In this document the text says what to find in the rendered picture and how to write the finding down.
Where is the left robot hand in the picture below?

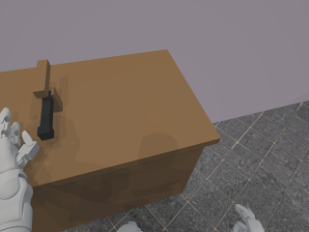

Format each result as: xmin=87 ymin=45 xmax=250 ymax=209
xmin=0 ymin=107 xmax=40 ymax=174

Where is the counter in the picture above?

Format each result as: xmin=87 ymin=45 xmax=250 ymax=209
xmin=0 ymin=49 xmax=221 ymax=232

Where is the right robot hand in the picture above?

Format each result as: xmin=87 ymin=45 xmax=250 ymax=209
xmin=233 ymin=204 xmax=265 ymax=232

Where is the tap lever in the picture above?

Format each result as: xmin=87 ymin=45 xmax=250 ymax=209
xmin=37 ymin=90 xmax=54 ymax=141

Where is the left robot forearm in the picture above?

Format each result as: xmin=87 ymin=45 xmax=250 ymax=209
xmin=0 ymin=169 xmax=33 ymax=232

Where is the left robot shin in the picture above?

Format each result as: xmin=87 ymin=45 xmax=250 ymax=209
xmin=128 ymin=221 xmax=137 ymax=226

